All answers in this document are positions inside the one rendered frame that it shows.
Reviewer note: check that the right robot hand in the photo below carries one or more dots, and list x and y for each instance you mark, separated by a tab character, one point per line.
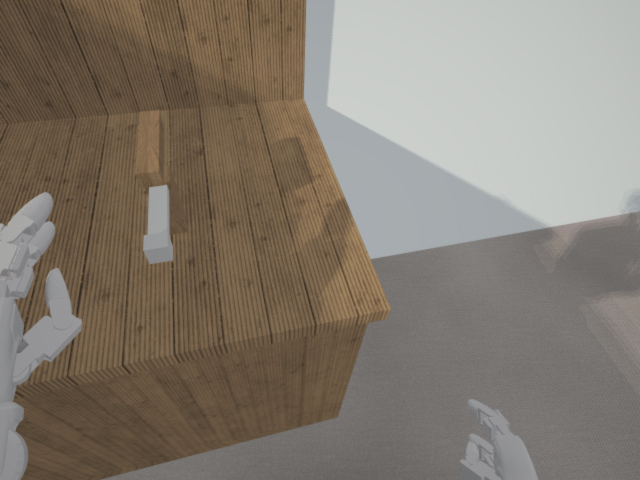
507	459

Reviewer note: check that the counter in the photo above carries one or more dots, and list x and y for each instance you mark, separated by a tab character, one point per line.
255	326

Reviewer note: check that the robot left forearm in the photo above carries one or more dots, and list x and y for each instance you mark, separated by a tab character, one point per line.
13	449

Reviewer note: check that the tap lever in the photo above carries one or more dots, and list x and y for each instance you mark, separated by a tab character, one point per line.
157	245

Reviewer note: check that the left robot hand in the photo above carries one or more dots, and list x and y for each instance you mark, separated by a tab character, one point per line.
26	237

